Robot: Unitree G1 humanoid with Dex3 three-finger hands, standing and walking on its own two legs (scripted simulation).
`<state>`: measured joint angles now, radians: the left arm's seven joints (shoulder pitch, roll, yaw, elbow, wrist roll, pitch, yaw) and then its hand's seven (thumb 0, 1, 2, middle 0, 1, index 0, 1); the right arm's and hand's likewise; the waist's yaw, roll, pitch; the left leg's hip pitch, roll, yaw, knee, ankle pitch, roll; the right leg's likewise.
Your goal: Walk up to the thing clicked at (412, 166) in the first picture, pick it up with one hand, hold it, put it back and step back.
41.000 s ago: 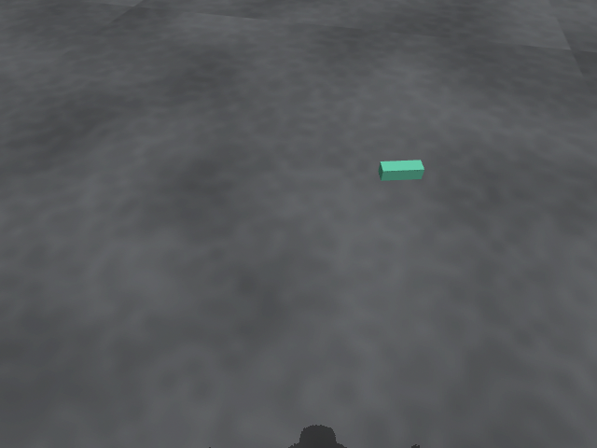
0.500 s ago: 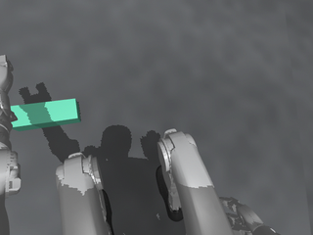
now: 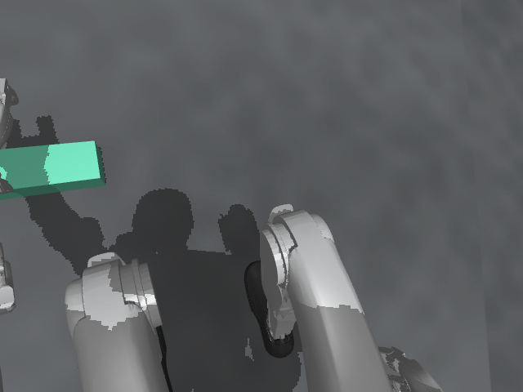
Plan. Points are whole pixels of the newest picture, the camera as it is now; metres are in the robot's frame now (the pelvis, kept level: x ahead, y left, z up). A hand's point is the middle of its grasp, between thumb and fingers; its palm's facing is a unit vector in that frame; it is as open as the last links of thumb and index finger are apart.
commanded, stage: home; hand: left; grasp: from above
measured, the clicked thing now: (39, 171) +0.50 +0.27 -0.30
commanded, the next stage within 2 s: none
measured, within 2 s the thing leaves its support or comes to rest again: neither
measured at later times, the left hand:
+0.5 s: hand out of the picture +0.39 +0.27 +0.01, palm faces -0.32 -0.52 -0.79, open 8.7 cm
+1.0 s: hand out of the picture +0.26 +0.21 +0.22, palm faces +0.07 -0.94 -0.35, open 7.4 cm
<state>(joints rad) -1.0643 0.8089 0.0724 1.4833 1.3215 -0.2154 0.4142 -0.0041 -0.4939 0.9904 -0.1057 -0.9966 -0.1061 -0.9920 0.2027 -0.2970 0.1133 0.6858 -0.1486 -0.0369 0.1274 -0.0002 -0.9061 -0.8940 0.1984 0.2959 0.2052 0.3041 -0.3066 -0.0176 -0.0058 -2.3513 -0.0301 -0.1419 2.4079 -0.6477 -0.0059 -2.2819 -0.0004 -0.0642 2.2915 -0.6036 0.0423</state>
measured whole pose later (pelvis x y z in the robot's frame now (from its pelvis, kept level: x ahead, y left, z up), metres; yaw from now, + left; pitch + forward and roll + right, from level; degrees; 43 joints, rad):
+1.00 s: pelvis +0.04 +0.00 +0.30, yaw +7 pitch +20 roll -3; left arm 0.15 0.28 0.02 0.18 0.06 0.34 0.09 0.01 0.89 0.90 -0.21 -0.30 -0.21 -0.30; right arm 0.17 -0.20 0.05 0.55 0.04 -0.10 -0.09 0.01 -0.90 -0.90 0.20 0.30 0.21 0.30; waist -0.07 0.03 -0.19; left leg -1.19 0.01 -0.08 1.41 -0.57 -0.01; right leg -1.16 -0.01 -0.04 1.35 -0.53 0.02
